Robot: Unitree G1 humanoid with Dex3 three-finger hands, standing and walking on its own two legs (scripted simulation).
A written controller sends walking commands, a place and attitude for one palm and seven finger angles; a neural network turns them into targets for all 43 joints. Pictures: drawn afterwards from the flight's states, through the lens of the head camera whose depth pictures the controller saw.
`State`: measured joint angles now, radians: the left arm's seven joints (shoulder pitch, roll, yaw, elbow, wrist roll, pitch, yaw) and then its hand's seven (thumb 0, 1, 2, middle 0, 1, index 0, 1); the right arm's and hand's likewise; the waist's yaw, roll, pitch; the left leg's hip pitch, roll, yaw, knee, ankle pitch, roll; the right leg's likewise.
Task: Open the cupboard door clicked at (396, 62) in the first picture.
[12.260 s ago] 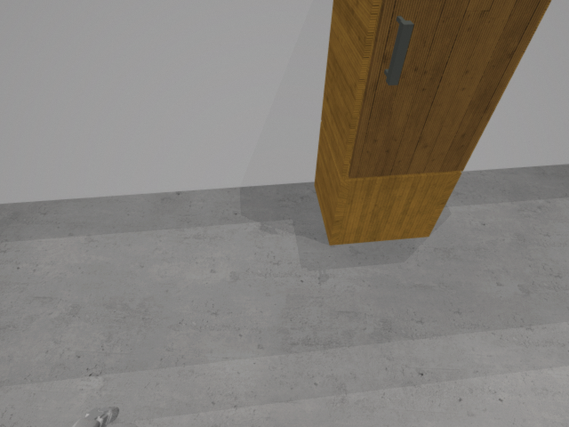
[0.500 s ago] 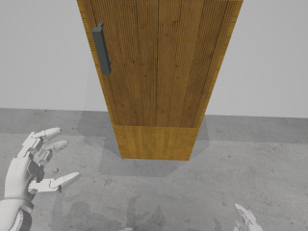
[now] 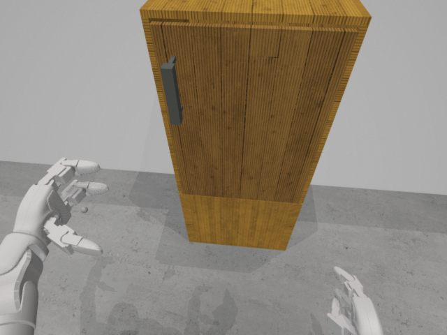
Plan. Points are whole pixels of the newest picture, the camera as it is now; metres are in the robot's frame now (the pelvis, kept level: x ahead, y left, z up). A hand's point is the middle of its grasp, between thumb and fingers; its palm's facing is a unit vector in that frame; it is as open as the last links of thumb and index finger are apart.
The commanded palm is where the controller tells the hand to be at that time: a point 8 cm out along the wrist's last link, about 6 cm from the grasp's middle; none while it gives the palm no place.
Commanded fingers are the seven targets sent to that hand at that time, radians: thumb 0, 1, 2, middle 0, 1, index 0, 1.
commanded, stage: raise the hand with hooked fingers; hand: left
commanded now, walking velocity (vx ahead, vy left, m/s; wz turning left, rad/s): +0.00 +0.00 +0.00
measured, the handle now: (174, 91) +0.60 +0.18 +0.12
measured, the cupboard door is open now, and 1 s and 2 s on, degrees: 0 0 0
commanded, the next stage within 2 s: move the hooked fingers beside the handle in 0.68 s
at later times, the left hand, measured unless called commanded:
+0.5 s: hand (92, 184) +0.30 +0.25 +0.14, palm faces +0.04 -1.00 -0.02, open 14.0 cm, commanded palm +0.27 +0.30 +0.14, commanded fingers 0.00 -0.50 0.30 -0.30 -1.20 -0.30 -1.20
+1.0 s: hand (94, 172) +0.33 +0.26 +0.14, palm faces +0.05 -1.00 -0.01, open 14.0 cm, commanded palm +0.31 +0.30 +0.14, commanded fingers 0.00 -0.50 0.30 -0.30 -1.20 -0.30 -1.20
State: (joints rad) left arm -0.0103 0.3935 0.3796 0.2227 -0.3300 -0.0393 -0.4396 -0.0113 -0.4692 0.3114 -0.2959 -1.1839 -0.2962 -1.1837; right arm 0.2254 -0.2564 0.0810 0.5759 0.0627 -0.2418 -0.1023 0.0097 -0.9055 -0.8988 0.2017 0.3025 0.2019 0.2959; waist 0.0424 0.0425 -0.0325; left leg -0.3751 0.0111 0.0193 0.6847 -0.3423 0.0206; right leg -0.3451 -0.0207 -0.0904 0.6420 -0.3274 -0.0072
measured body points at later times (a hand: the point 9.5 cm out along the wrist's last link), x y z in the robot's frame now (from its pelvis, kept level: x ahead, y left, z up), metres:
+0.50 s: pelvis +0.01 -0.02 +0.01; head +0.01 -0.03 +0.46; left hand +0.30 +0.30 +0.14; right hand +0.17 -0.26 -0.07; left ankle +0.01 +0.10 -0.72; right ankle +0.00 -0.12 -0.72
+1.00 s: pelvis -0.01 -0.02 +0.01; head +0.01 -0.02 +0.45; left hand +0.32 +0.31 +0.14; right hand +0.16 -0.26 -0.08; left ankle +0.01 +0.10 -0.72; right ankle +0.00 -0.12 -0.72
